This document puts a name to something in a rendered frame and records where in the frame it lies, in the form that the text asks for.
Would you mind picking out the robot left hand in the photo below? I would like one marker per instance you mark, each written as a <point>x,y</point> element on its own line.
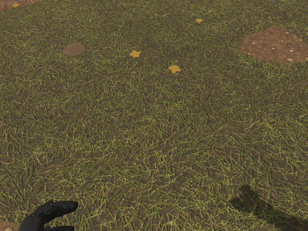
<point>45,213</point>

